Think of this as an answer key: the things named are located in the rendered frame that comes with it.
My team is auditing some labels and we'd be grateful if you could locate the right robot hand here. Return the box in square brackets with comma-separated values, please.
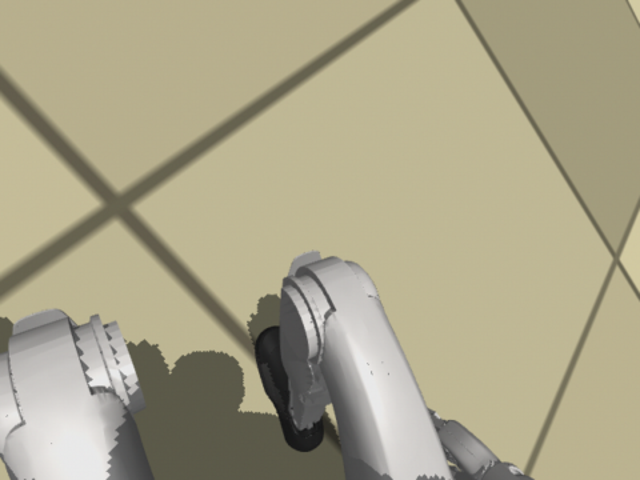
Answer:
[428, 408, 501, 480]

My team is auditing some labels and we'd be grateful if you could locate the right robot arm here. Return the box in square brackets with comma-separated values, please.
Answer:
[481, 462, 534, 480]

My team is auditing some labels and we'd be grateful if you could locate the right robot foot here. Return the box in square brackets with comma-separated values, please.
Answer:
[255, 326, 324, 452]

